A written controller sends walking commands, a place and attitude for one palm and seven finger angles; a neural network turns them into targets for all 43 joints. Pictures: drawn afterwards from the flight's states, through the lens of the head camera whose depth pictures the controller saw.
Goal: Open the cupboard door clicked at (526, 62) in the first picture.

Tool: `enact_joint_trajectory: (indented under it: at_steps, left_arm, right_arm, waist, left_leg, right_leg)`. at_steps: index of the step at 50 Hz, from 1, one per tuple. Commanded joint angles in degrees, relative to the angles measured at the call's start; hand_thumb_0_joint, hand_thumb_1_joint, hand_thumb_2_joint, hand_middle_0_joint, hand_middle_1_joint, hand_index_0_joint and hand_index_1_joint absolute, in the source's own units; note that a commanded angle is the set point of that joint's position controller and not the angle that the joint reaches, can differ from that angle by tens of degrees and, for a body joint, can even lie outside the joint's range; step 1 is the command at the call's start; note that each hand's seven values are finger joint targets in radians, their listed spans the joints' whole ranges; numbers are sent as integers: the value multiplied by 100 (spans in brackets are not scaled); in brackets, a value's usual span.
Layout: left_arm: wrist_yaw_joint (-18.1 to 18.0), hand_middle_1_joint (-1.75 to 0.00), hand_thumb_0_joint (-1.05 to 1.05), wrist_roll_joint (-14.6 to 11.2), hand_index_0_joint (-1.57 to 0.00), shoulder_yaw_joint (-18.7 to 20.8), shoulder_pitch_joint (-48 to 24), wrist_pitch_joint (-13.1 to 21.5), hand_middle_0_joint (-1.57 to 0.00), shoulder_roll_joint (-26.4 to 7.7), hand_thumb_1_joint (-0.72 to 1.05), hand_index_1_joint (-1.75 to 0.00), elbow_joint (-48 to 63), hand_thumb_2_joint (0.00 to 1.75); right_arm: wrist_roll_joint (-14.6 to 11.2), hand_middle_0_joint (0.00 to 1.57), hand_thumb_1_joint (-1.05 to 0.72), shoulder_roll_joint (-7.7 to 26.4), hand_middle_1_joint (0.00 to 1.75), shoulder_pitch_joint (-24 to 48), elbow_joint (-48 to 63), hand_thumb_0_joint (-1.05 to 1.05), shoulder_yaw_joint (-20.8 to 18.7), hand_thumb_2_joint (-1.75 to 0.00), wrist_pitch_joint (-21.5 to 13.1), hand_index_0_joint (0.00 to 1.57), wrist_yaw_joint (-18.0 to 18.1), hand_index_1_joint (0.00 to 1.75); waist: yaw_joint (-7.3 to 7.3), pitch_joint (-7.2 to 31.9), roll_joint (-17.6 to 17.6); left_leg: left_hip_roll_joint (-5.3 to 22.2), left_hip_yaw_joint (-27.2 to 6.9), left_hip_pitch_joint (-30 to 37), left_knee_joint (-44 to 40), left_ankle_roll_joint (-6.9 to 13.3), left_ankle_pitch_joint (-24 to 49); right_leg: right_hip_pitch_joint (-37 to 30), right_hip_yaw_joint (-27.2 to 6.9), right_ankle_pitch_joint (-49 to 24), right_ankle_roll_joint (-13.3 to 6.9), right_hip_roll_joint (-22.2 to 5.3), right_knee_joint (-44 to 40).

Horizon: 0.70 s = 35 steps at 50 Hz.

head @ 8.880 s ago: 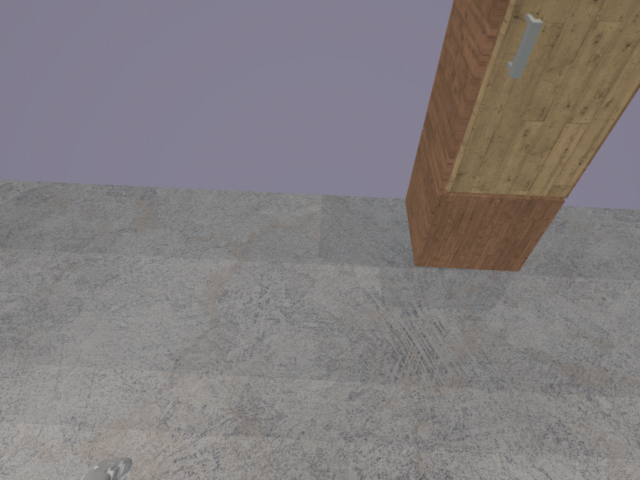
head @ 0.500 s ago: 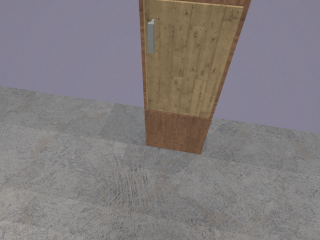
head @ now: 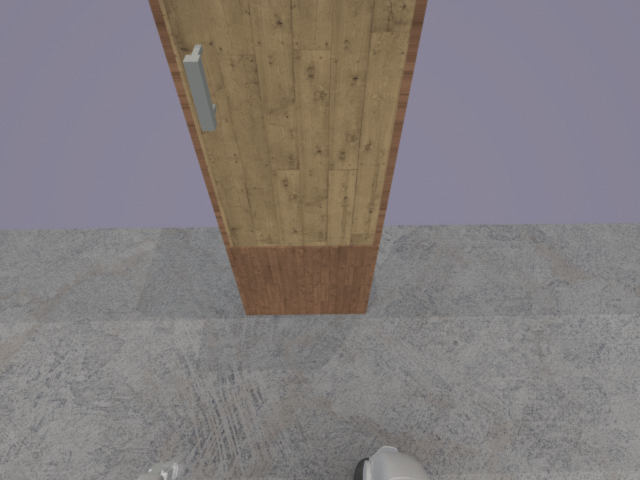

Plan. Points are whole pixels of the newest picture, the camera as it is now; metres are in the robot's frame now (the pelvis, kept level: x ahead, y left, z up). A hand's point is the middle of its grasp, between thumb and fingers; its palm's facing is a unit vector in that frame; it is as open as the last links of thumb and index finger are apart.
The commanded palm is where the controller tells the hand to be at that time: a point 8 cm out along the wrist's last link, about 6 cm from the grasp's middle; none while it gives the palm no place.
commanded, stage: take the last steps up to it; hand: left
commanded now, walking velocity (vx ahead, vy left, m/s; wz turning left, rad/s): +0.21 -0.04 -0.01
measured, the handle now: (203, 88) +0.68 +0.19 +0.13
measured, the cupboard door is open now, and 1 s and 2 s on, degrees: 0 0 0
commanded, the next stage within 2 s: come to a stop and stand still in 0.16 s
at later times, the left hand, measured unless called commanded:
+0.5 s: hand out of the picture +0.15 +0.15 -0.17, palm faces +0.09 -0.98 -0.17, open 7.3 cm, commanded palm none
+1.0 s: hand (196, 471) +0.17 +0.18 -0.16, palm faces +0.01 -0.97 -0.25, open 7.4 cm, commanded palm none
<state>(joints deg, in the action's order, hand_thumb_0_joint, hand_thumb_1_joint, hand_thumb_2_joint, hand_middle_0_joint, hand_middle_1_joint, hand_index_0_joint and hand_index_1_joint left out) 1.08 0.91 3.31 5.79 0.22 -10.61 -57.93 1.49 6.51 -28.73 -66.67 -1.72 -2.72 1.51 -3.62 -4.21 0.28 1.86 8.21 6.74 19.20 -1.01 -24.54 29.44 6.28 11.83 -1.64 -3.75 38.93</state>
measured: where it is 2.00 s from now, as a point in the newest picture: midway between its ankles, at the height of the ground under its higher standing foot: outside the picture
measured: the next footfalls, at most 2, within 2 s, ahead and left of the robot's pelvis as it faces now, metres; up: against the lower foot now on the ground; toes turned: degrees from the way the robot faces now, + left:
right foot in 0.04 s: +0.18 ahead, -0.09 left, +0.00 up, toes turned -4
left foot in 0.44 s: +0.22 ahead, +0.11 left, +0.00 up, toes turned +5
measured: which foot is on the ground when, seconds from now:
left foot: down 0.00-0.04, up 0.06-0.42, down 0.44-0.74, up 0.76-0.98, down 1.00-1.00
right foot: up 0.00-0.02, down 0.04-1.00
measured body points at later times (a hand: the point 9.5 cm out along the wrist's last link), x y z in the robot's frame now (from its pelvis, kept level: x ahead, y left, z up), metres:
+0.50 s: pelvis +0.14 -0.02 +0.01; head +0.15 -0.01 +0.46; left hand +0.15 +0.20 -0.16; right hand +0.22 -0.24 -0.14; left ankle +0.18 +0.10 -0.73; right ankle +0.14 -0.11 -0.73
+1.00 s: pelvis +0.11 -0.01 +0.00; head +0.12 -0.01 +0.45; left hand +0.17 +0.23 -0.14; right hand +0.17 -0.25 -0.15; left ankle +0.09 +0.10 -0.73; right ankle +0.14 -0.11 -0.73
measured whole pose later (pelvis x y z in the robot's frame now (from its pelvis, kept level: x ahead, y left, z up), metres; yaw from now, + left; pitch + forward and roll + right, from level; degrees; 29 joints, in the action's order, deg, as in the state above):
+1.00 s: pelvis +0.11 -0.01 +0.00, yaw -1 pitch -1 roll -1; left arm -3.2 1.4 0.8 15.3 -0.1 -9.4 -55.0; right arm 0.1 11.7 -12.7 -54.8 -3.2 1.8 0.6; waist -0.5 -1.1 2.4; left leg 0.6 1.9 -12.5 33.8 0.7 -20.7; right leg 17.0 6.4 15.1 -1.9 -0.4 32.8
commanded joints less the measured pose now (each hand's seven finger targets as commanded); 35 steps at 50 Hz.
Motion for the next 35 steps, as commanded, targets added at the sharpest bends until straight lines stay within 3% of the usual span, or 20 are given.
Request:
enact_joint_trajectory:
  at_steps: [1, 2, 3, 4, 5, 6, 8, 10, 13, 16, 19, 20, 22, 23, 24, 26, 29, 32, 34, 35]
  left_arm:
    - [-61, -30, 0, 75, -20, 163, 1980, 329, -20, -749, 90, -30, -274, 90]
    - [-133, -30, 0, 75, -20, 316, 2603, 379, -20, -1347, 90, -30, -406, 90]
    - [-157, -30, 0, -54, -20, 312, 2587, 343, -20, -1516, 90, -30, -412, 90]
    - [-169, -30, 0, -60, -20, 253, 1915, 303, -20, -1317, 90, -30, -281, 90]
    - [-179, -30, 0, -58, -20, 177, 1370, 299, -20, -1037, 90, -30, -111, 90]
    - [-208, -30, 0, -63, -20, 118, 937, 283, -20, -793, 90, -30, -11, 90]
    - [-220, -30, 0, -25, -20, -11, 582, 316, -20, -444, 90, -30, 55, 90]
    - [-221, -30, 0, 2, -20, -48, 587, 341, -20, -357, 90, -30, 21, 90]
    - [-223, -30, 0, 22, -20, -12, 711, 350, -20, -365, 90, -30, -5, 90]
    - [-232, -30, 0, 40, -20, -43, 855, 323, -20, -386, 90, -30, -118, 90]
    - [-282, -30, 0, -16, -20, -70, 922, 227, -20, -467, 90, -30, -222, 90]
    - [-292, -30, 0, -44, -20, -89, 936, 190, -20, -469, 90, -30, -250, 90]
    - [-323, -30, 0, -67, -20, -113, 1165, 90, -20, -287, 90, -30, -190, 90]
    - [-359, -30, 0, -47, -20, -113, 1265, 37, -20, -251, 90, -30, -182, 90]
    - [-358, -30, 0, -39, -20, -127, 1300, -1, -20, -255, 90, -30, -196, 90]
    - [-338, -30, 0, -44, -20, -104, 1344, -66, -20, -371, 90, -30, -219, 90]
    - [-324, -30, 0, -21, -20, -69, 1433, -99, -20, -385, 90, -30, -160, 90]
    - [-308, -30, 0, 19, -20, -32, 1455, -130, -20, -389, 90, -30, -53, 90]
    - [-307, -30, 0, 50, -20, -10, 1478, -126, -20, -433, 90, -30, -5, 90]
    - [-306, -30, 0, 65, -20, 2, 1419, -116, -20, -512, 90, -30, 41, 90]
  right_arm:
    - [-95, 20, -90, 979, 30, 7, 247, 0, -172, -90, -127, 20, 10, 30]
    - [-177, 20, -90, 606, 30, -292, 374, 0, -114, -90, -152, 20, -14, 30]
    - [-200, 20, -90, 703, 30, -60, 477, 0, -123, -90, -119, 20, 15, 30]
    - [-199, 20, -90, 665, 30, 131, 458, 0, -160, -90, -73, 20, 1, 30]
    - [-142, 20, -90, 564, 30, 408, 503, 0, -163, -90, -35, 20, -40, 30]
    - [-87, 20, -90, 519, 30, 477, 500, 0, -170, -90, 41, 20, -55, 30]
    - [-14, 20, -90, 321, 30, 259, 420, 0, -129, -90, 185, 20, -78, 30]
    - [6, 20, -90, 283, 30, 87, 395, 0, -115, -90, 265, 20, -93, 30]
    - [3, 20, -90, 219, 30, 321, 523, 0, -97, -90, 279, 20, -126, 30]
    - [-55, 20, -90, 178, 30, 758, 591, 0, 0, -90, 189, 20, -82, 30]
    - [-87, 20, -90, 267, 30, 929, 539, 0, 37, -90, 180, 20, -26, 30]
    - [-105, 20, -90, 391, 30, 919, 523, 0, 16, -90, 182, 20, -14, 30]
    - [-102, 20, -90, 794, 30, 1100, 642, 0, -55, -90, 133, 20, 36, 30]
    - [-86, 20, -90, 956, 30, 1210, 700, 0, -87, -90, 181, 20, 57, 30]
    - [-89, 20, -90, 974, 30, 1385, 733, 0, -84, -90, 216, 20, 89, 30]
    - [-109, 20, -90, 1013, 30, 1566, 803, 0, -118, -90, 250, 20, 109, 30]
    - [-87, 20, -90, 1138, 30, 1762, 930, 0, -202, -90, 317, 20, 117, 30]
    - [-82, 20, -90, 1202, 30, 1904, 1044, 0, -280, -90, 364, 20, 108, 30]
    - [-84, 20, -90, 1141, 30, 2024, 1126, 0, -299, -90, 401, 20, 96, 30]
    - [-87, 20, -90, 1021, 30, 2003, 1152, 0, -296, -90, 417, 20, 79, 30]
  waist:
    - [1110, 911, -28]
    - [1177, 1770, -1377]
    - [1107, 1900, -1109]
    - [902, 1280, -684]
    - [766, 681, -554]
    - [518, 290, -208]
    - [194, 46, -334]
    - [56, 163, -630]
    - [84, 227, -558]
    - [278, 381, -430]
    - [304, 591, -451]
    - [264, 589, -462]
    - [405, 543, 302]
    - [437, 389, 376]
    - [459, 259, 437]
    - [474, 399, 1128]
    - [486, 619, 923]
    - [478, 774, 667]
    - [485, 802, 202]
    - [436, 800, -224]
  left_leg:
    - [908, -220, -1990, 2710, 396, 4520]
    - [-77, -5, -3391, 4774, 122, 155]
    - [-117, -713, -3550, 5838, 237, -1020]
    - [201, -867, -3631, 6075, 282, -594]
    - [379, -894, -3776, 6000, 270, -122]
    - [558, -971, -3599, 5767, 266, 198]
    - [596, -847, -3137, 5142, 176, 544]
    - [562, -694, -2944, 4482, 77, 611]
    - [522, -524, -2893, 3570, -22, 810]
    - [378, -524, -2733, 2340, -128, 759]
    - [215, -532, -2003, 1130, -161, 1513]
    - [248, -578, -1639, 713, -142, 2166]
    - [957, -1090, -1309, 591, 189, 4409]
    - [1168, -1148, -1452, 593, 353, 4588]
    - [1192, -1177, -1563, 541, 449, 4449]
    - [1271, -1308, -1682, 251, 619, 4523]
    - [1365, -1389, -1542, 345, 766, 4533]
    - [1359, -1384, -1634, 461, 792, 4078]
    - [1084, -1166, -1859, 765, 608, 3220]
    - [787, -951, -1990, 1035, 422, 2554]
  right_leg:
    - [-3484, -369, -996, -433, -154, -898]
    - [-4788, -2778, -2251, -1158, -1907, -1262]
    - [-4410, -3240, -2490, -1492, -2313, -1778]
    - [-3519, -2799, -1128, -1440, -2138, -2107]
    - [-2611, -2524, -379, -1215, -1900, -2380]
    - [-1834, -2026, 95, -1053, -1719, -2547]
    - [-871, -1202, -27, -760, -1313, -2811]
    - [-754, -827, -221, -731, -1118, -2862]
    - [-851, -710, -310, -817, -1003, -2887]
    - [-1493, -785, -1799, -855, -1044, -2430]
    - [-1791, -608, -2615, -614, -847, -1804]
    - [-1637, -567, -2400, -445, -761, -1593]
    - [-1382, -454, -1508, -16, -374, -1257]
    - [-1412, -418, -873, 70, -236, -1264]
    - [-1409, -398, -645, 115, -164, -1216]
    - [-1674, -268, -138, 183, -120, -842]
    - [-1566, -350, 417, 156, -39, -588]
    - [-1552, -396, 258, 143, -32, -531]
    - [-1645, -633, -665, 84, -181, -960]
    - [-1669, -950, -1108, -35, -426, -1280]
